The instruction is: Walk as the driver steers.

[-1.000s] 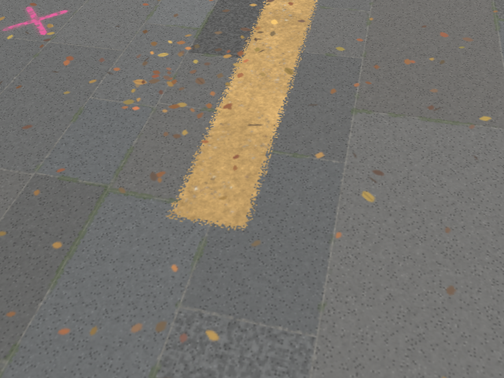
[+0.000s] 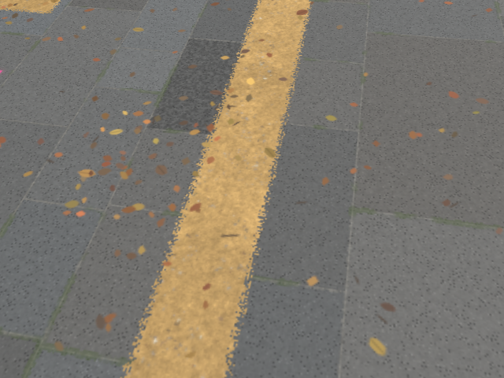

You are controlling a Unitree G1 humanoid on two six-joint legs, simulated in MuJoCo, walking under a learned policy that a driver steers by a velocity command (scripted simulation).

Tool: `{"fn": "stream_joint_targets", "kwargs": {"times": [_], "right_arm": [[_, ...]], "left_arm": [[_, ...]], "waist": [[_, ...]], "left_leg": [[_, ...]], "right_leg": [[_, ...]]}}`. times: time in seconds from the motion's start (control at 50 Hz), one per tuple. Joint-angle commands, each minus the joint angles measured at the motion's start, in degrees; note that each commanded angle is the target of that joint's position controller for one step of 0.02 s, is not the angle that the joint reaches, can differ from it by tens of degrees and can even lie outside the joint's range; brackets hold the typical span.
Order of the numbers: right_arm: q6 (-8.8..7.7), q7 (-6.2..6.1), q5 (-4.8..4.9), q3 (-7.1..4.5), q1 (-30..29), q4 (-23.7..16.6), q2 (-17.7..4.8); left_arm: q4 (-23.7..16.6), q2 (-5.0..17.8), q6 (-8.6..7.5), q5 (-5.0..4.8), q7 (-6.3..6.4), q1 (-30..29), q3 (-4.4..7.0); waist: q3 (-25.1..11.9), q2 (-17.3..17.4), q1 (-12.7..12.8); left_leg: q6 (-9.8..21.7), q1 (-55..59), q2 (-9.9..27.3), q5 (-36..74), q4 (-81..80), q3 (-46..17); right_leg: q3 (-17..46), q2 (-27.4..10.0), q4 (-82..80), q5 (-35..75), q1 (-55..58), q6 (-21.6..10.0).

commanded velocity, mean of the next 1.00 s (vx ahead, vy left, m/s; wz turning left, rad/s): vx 0.50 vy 0.00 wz -0.23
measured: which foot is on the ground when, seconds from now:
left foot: up 0.00-0.38, down 0.40-0.94, up 0.96-1.00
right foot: down 0.00-0.42, up 0.44-0.92, down 0.94-1.00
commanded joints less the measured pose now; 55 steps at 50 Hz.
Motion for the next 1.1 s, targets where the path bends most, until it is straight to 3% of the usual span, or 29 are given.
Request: {"fn": "stream_joint_targets", "kwargs": {"times": [0.02,0.1,0.18,0.28,0.34,0.36,0.38,0.4,0.42,0.44,0.46,0.48,0.5,0.52,0.56,0.6,0.72,0.82,0.88,0.9,0.92,0.94,0.96,0.98,1.0,1.02,1.04,1.06,1.1], "right_arm": [[0.45,-0.4,-0.4,-1.17,1.6,-2.9,-3.4],[0.76,-0.46,-1.12,-1.14,-5.1,-4.8,-2.9],[0.18,0.35,-0.76,-0.42,-12.6,-6.4,-1.2],[-0.48,1.93,-0.15,0.11,-20.0,-9.0,-1.4],[-0.98,2.7,-0.07,-0.37,-18.2,-9.1,-3.3],[-1.08,2.64,-0.2,-1.03,-14.3,-8.1,-4.6],[-1.06,2.32,-0.42,-2.28,-6.2,-5.5,-6.7],[-0.99,1.75,-1.07,-3.53,4.4,-2.7,-10.1],[-0.69,1.38,-1.63,-4.86,10.2,-1.6,-15.7],[-0.49,1.35,-1.08,-3.39,10.7,-1.6,-10.8],[-0.61,1.11,-0.84,-2.45,5.9,-2.1,-8.0],[-0.71,0.94,-1.01,-1.87,1.3,-3.0,-6.2],[-0.97,1.08,-1.33,-1.27,-2.2,-3.1,-4.0],[-1.44,1.21,-1.85,-0.81,-4.3,-3.1,-2.5],[-1.98,1.3,-2.2,-0.95,-5.0,-2.2,-2.4],[-2.36,0.86,-2.46,-1.4,-4.2,-1.3,-3.9],[-1.98,-0.81,-2.09,-1.7,-2.1,0.1,-5.8],[-0.03,-1.27,-0.95,-2.39,3.2,2.1,-7.5],[1.34,-1.72,-0.3,-3.12,1.6,1.4,-9.6],[1.84,-1.94,-0.19,-3.34,0.8,1.1,-10.4],[2.26,-2.06,-0.02,-3.33,-0.4,0.6,-10.7],[2.03,-2.18,-0.41,-2.95,-0.6,-0.2,-10.1],[0.52,-1.05,-2.68,-0.3,4.4,-3.1,-1.3],[-2.3,-0.08,-0.71,-0.08,0.7,-4.3,-3.1],[-3.98,0.62,1.51,-0.9,-5.4,-6.0,-6.1],[-4.74,0.57,1.42,-0.68,-6.8,-6.3,-5.9],[-4.76,0.14,-0.1,-1.05,-7.1,-5.7,-6.1],[-4.06,-0.01,-0.84,-1.65,-6.2,-5.4,-6.9],[-2.49,-0.02,-1.41,-1.85,-5.1,-5.7,-6.1]], "left_arm": [[-2.2,6.4,-1.36,0.06,0.11,0.3,1.33],[-0.2,8.4,-1.3,-0.19,1.22,3.6,1.86],[1.5,8.9,-0.86,-0.78,1.85,7.0,1.81],[4.4,9.4,0.47,-1.18,2.09,11.9,2.09],[4.9,10.4,1.3,-1.37,2.48,10.9,2.58],[4.7,10.9,1.54,-1.44,2.57,9.7,2.73],[4.5,10.2,1.85,-1.43,2.61,8.7,2.44],[3.4,8.5,1.87,-0.78,2.71,8.6,1.62],[2.5,1.4,0.7,-0.28,2.04,15.2,-0.55],[3.6,3.9,-0.7,-1.31,1.67,13.9,-0.13],[2.1,8.6,-1.4,-3.16,1.46,8.4,1.32],[1.3,8.8,-1.49,-3.48,1.68,5.1,1.39],[1.2,8.1,-1.06,-2.85,2.09,3.5,1.66],[1.7,7.3,-0.09,-2.42,2.4,4.7,2.05],[2.4,4.2,1.58,-2.32,2.44,7.1,1.81],[1.5,3.8,2.39,-2.18,2.59,5.5,2.01],[-2.0,2.6,1.84,-1.31,0.99,-4.0,1.59],[-6.7,2.0,2.01,-1.36,-0.82,-12.0,0.82],[-8.4,4.2,2.31,-1.45,-1.75,-10.0,1.78],[-8.0,5.8,2.47,-1.56,-1.8,-6.0,2.64],[-6.3,8.3,2.51,-1.78,-1.57,1.7,4.07],[-4.0,12.6,2.83,-1.78,-0.51,11.4,6.16],[-3.4,19.0,2.81,-2.34,0.29,12.7,7.32],[-5.2,16.2,2.03,-1.62,0.16,13.8,6.03],[-5.1,12.3,1.38,-0.94,0.18,12.3,4.91],[-5.6,10.2,0.85,-1.16,0.23,8.8,4.33],[-6.6,8.3,0.67,-1.23,0.2,4.4,3.74],[-7.6,6.8,0.52,-0.8,0.43,1.8,3.12],[-8.3,7.5,0.48,-0.88,0.95,0.9,3.11]], "waist": [[-3.1,-6.9,-1.2],[-0.7,-5.0,-0.2],[1.0,-5.2,2.3],[3.3,-5.1,4.5],[1.7,-6.7,2.1],[-0.9,-7.6,-0.3],[-5.7,-6.9,-4.5],[-13.5,-3.8,-8.3],[-21.6,9.9,-6.3],[-24.8,10.7,-7.7],[-15.0,7.3,-7.4],[-9.5,4.1,-5.7],[-5.1,2.2,-3.9],[-3.2,3.7,-1.8],[-2.0,4.1,-0.1],[-0.4,2.7,0.3],[2.0,0.8,-2.0],[4.6,-0.3,-4.6],[1.4,2.3,-1.6],[-1.3,3.4,0.9],[-5.3,2.9,5.5],[-10.5,-0.8,9.8],[-14.8,-16.2,4.0],[-22.8,-12.5,5.7],[-16.3,-9.1,7.3],[-11.2,-5.0,5.2],[-7.3,-1.9,2.5],[-6.1,-2.5,0.4],[-4.7,-2.7,-1.5]], "left_leg": [[-0.4,-8.4,4.9,4.9,-2.6,-2.8],[-2.4,-13.6,5.0,16.0,-14.2,-2.3],[-2.5,-11.2,2.7,25.7,-27.1,0.0],[-1.2,-13.0,1.0,23.0,-34.7,0.6],[1.1,-8.2,-0.6,16.8,-37.0,1.4],[2.2,-2.0,-2.4,15.5,-37.5,3.0],[3.7,9.4,-4.1,16.7,-38.7,4.5],[6.8,27.3,1.9,18.4,-36.0,-1.9],[16.1,50.1,17.0,10.6,-39.0,-28.1],[17.2,51.2,19.8,3.6,-46.6,-40.1],[13.8,43.4,17.9,1.3,-47.9,-31.0],[11.4,34.6,15.7,3.0,-49.6,-23.0],[10.0,26.6,13.5,5.7,-52.2,-17.3],[8.5,21.3,11.5,8.4,-54.3,-12.5],[8.4,16.2,10.5,12.5,-57.3,-7.2],[8.7,15.5,10.4,17.0,-58.7,-2.9],[6.6,18.8,8.6,22.8,-60.1,8.0],[6.2,30.8,12.4,29.5,-56.1,10.9],[4.5,34.5,13.2,53.1,-47.0,13.1],[3.8,34.3,12.9,61.6,-40.4,13.7],[2.5,31.4,11.3,63.4,-29.9,14.7],[0.0,20.0,8.8,51.2,-14.2,14.9],[-3.9,-7.2,-2.2,-0.9,7.3,12.4],[-3.5,-16.2,-6.9,-14.6,16.4,-1.7],[-1.7,-21.5,-3.3,-9.9,16.1,-4.4],[-0.6,-20.4,-0.6,-4.9,11.1,-4.2],[-0.9,-16.5,1.3,-2.2,5.6,-3.9],[-1.3,-11.9,2.6,-0.4,2.2,-4.2],[-3.0,-8.4,2.9,0.9,-3.1,-3.6]], "right_leg": [[16.9,-15.2,-16.3,4.5,8.2,-9.7],[11.7,-14.3,-18.4,10.8,9.9,-9.4],[7.0,-12.2,-18.9,10.4,10.9,-7.5],[7.3,-15.6,-15.6,12.0,19.9,-7.4],[7.5,-17.3,-10.8,22.1,23.9,-5.9],[6.7,-16.6,-6.5,31.4,23.9,-5.2],[4.6,-14.0,2.6,38.0,21.7,-3.8],[2.5,-11.1,17.2,29.1,11.5,-2.0],[1.1,-0.9,40.3,-1.0,-13.3,2.4],[10.0,0.6,48.7,-24.4,-21.0,2.0],[10.9,-2.9,51.7,-21.6,-26.0,1.0],[9.2,-6.2,49.3,-16.0,-25.2,0.6],[8.5,-8.1,45.5,-12.1,-23.0,0.8],[9.1,-9.7,42.6,-9.1,-19.3,0.8],[9.2,-10.3,40.8,-6.4,-15.6,1.4],[9.8,-10.3,38.2,-2.0,-18.4,2.0],[5.9,-8.7,19.3,14.5,-19.5,2.4],[2.3,-7.6,11.7,9.9,-23.9,0.6],[-2.1,-3.6,11.1,1.0,-17.1,-2.1],[-3.7,-1.4,11.4,-1.9,-11.4,-3.4],[-4.3,1.0,8.5,-0.3,-0.7,-5.3],[2.3,-0.8,5.4,1.4,16.4,-8.0],[32.1,-15.7,2.7,-4.1,37.3,-18.1],[51.9,-21.6,-7.3,-9.9,43.3,-22.5],[43.8,-19.8,-8.5,-6.1,39.9,-18.8],[36.0,-17.3,-8.1,-1.5,31.9,-16.5],[30.2,-15.0,-8.7,4.5,22.9,-14.9],[26.7,-13.5,-9.9,9.2,17.0,-14.2],[24.3,-12.2,-11.9,12.7,10.9,-14.2]]}}
Velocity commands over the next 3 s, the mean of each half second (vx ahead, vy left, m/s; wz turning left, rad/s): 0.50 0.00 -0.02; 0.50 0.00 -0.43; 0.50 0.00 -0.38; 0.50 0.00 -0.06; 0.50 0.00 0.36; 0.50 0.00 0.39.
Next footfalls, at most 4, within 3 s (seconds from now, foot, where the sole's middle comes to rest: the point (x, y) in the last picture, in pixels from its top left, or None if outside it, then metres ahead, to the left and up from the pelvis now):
0.40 left None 0.40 0.15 -0.78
0.94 right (317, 308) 0.67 -0.11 -0.78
1.42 left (284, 209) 1.02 -0.03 -0.78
1.96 right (385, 174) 1.16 -0.39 -0.78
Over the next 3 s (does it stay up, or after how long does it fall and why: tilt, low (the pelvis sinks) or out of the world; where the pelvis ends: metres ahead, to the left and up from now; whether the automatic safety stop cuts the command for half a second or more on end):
stays up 1.63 -0.40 -0.02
